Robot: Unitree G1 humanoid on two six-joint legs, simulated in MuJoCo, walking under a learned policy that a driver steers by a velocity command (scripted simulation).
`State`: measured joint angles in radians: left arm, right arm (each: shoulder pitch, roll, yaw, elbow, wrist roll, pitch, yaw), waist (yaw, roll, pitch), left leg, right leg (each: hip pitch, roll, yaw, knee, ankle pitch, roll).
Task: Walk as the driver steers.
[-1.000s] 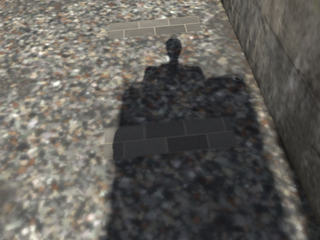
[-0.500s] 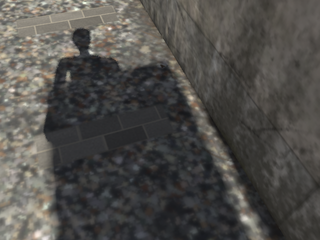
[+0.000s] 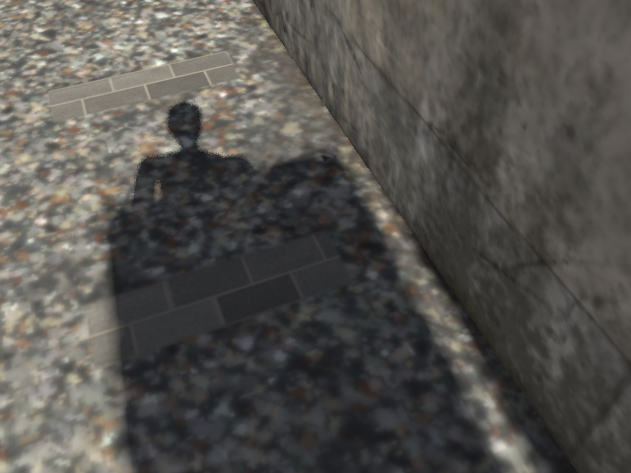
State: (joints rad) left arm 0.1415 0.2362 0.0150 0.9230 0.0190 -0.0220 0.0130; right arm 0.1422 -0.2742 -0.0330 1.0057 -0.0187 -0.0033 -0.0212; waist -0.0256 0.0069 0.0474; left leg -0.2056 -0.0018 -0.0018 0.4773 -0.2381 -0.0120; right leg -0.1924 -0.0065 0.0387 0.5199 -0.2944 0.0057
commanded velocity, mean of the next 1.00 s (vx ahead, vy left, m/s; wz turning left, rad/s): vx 0.00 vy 0.00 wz -0.01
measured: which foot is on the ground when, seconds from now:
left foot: down 0.00-1.00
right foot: down 0.00-1.00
